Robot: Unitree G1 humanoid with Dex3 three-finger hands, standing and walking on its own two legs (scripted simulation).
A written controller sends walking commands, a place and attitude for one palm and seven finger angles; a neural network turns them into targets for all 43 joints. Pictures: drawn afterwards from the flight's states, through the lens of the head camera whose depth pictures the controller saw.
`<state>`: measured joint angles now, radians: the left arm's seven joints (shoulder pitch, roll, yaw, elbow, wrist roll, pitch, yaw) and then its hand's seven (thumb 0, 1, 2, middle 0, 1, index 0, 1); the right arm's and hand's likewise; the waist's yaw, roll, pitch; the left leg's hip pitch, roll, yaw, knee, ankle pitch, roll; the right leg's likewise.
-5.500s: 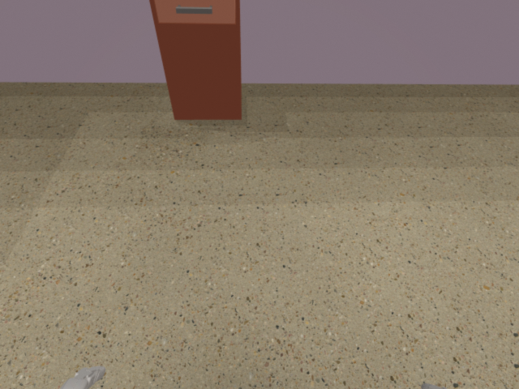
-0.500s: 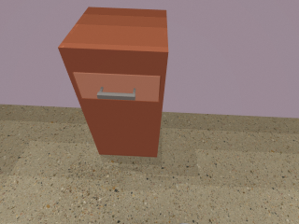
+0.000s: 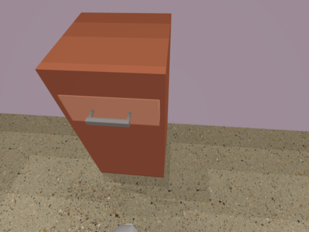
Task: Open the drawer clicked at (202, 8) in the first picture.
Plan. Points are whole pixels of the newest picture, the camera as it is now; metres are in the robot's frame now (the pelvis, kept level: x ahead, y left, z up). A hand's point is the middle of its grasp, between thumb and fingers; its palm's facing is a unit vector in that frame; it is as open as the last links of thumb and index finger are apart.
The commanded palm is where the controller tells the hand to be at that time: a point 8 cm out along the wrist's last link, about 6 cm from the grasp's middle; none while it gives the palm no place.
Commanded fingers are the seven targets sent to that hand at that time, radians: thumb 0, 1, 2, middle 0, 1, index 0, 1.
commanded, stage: come to a stop and stand still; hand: left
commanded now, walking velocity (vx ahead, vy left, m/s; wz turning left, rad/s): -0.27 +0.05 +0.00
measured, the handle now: (109, 117) +0.52 +0.23 -0.10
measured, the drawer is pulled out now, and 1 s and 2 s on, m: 0.00 0.00 0.00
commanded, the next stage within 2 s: look again from close up in 1.10 s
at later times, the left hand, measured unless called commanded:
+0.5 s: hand out of the picture +0.06 +0.19 -0.18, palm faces +0.00 -0.95 -0.33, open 7.4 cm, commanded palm none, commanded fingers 0.00 0.90 0.90 -0.20 -0.30 -0.20 -0.30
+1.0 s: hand out of the picture -0.05 +0.14 -0.18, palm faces +0.05 -0.98 -0.21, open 7.3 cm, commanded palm none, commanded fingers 0.00 0.90 0.90 -0.20 -0.30 -0.20 -0.30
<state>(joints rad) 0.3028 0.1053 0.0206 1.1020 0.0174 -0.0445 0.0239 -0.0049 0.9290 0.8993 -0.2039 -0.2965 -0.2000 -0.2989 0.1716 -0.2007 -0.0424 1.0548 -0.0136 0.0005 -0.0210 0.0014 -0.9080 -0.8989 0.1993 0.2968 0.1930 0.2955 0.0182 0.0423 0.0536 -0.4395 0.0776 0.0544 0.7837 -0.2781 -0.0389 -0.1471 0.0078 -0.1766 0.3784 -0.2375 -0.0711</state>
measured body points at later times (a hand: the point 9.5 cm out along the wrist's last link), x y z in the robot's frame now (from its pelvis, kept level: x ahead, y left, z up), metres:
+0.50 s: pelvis -0.02 -0.03 -0.02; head +0.01 -0.04 +0.42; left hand +0.06 +0.24 -0.15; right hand +0.06 -0.27 -0.18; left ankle +0.05 +0.12 -0.73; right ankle -0.03 -0.14 -0.75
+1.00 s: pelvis -0.06 -0.04 -0.01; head -0.07 -0.03 +0.44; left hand -0.06 +0.20 -0.16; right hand -0.03 -0.27 -0.16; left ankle +0.00 +0.05 -0.74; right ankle -0.03 -0.14 -0.74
